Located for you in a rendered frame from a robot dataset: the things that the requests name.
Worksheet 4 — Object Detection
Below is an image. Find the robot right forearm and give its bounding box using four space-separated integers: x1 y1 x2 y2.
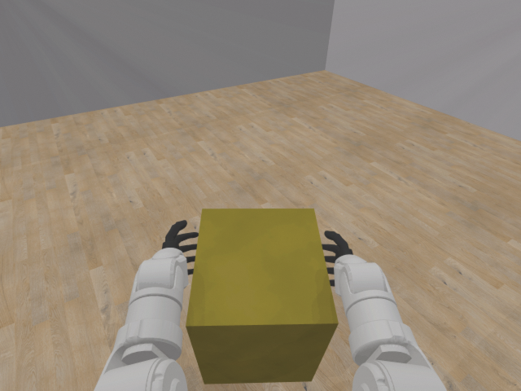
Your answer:
334 254 447 391

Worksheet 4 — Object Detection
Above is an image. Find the robot left hand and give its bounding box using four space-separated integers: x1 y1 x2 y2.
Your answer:
162 220 199 275

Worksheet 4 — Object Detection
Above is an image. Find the right robot upper arm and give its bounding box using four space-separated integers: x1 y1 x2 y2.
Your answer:
352 359 446 391

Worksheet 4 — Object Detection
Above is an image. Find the robot right hand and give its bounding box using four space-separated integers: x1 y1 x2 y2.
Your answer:
322 231 353 286

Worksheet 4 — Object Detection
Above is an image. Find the robot left forearm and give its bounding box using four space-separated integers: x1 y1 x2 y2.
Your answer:
94 248 189 389

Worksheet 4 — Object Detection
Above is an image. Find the carton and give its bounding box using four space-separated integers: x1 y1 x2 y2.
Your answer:
186 209 339 384

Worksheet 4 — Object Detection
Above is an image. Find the left robot upper arm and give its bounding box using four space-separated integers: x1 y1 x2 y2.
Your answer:
94 357 188 391

